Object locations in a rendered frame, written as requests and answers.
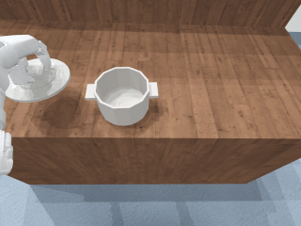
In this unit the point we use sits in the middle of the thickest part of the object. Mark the robot left forearm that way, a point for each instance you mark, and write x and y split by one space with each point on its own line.
8 59

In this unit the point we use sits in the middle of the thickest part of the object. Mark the robot left upper arm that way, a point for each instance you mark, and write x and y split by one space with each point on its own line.
6 153

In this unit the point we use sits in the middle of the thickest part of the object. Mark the robot left hand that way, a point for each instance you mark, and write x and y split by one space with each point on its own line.
26 45

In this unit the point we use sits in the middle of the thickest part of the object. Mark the pot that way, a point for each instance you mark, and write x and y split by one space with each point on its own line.
122 94

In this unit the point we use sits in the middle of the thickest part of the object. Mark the lid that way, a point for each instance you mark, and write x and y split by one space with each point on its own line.
55 79

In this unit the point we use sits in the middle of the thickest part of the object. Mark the knob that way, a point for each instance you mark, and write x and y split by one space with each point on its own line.
36 71

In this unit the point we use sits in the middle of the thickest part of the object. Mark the table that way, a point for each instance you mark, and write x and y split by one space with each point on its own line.
228 76

